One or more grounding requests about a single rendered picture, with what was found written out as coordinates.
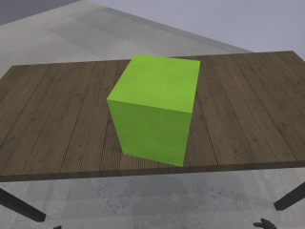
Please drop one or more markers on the right robot hand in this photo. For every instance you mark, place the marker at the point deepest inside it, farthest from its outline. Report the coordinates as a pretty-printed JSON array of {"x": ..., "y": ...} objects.
[{"x": 266, "y": 224}]

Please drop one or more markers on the table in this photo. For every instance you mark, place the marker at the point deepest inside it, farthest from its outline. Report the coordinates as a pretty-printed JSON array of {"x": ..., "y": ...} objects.
[{"x": 55, "y": 122}]

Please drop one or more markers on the carton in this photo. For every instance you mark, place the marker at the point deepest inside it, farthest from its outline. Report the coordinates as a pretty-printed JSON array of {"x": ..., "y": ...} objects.
[{"x": 152, "y": 105}]

